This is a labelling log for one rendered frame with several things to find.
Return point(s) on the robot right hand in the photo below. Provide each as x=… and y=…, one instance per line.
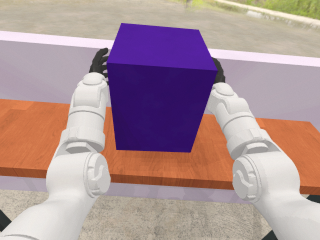
x=220, y=78

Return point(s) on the right robot forearm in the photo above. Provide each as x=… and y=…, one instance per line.
x=239, y=126

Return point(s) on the table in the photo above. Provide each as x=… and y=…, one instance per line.
x=30, y=132

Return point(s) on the right robot upper arm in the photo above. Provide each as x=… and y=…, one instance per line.
x=269, y=180

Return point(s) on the left robot upper arm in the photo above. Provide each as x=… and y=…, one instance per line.
x=74, y=182

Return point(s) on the left robot forearm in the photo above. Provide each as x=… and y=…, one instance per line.
x=86, y=117

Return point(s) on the robot left hand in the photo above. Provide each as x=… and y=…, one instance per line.
x=97, y=63

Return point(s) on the carton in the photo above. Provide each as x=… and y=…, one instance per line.
x=160, y=79

